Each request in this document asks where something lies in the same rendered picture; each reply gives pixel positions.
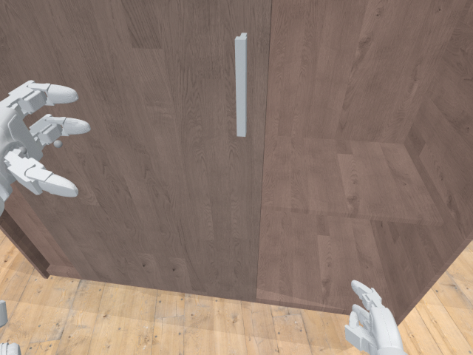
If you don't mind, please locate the wardrobe door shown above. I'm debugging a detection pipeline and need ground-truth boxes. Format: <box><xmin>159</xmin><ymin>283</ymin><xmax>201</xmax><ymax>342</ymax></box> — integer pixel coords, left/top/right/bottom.
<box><xmin>0</xmin><ymin>0</ymin><xmax>273</xmax><ymax>302</ymax></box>
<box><xmin>4</xmin><ymin>183</ymin><xmax>74</xmax><ymax>268</ymax></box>

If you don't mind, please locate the right robot hand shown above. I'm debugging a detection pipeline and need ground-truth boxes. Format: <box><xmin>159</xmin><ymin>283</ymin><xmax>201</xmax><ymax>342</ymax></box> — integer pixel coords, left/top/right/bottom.
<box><xmin>345</xmin><ymin>280</ymin><xmax>404</xmax><ymax>355</ymax></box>

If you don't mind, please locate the handle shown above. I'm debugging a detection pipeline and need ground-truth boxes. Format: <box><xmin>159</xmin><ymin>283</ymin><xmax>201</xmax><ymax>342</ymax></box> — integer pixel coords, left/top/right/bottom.
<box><xmin>235</xmin><ymin>33</ymin><xmax>247</xmax><ymax>137</ymax></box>

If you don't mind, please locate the left robot hand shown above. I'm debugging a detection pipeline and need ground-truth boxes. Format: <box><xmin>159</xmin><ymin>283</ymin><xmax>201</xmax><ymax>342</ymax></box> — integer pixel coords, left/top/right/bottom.
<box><xmin>0</xmin><ymin>80</ymin><xmax>91</xmax><ymax>197</ymax></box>

